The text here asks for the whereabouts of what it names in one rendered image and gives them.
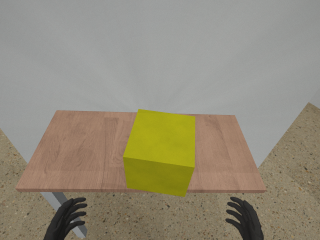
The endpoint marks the table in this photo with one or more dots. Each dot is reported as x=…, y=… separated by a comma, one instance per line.
x=82, y=151

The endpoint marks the carton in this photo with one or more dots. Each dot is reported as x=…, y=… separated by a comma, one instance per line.
x=160, y=153

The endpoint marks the left robot hand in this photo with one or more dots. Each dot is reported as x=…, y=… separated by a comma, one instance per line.
x=60, y=225

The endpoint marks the right robot hand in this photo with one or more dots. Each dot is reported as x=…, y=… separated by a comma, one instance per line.
x=249, y=226

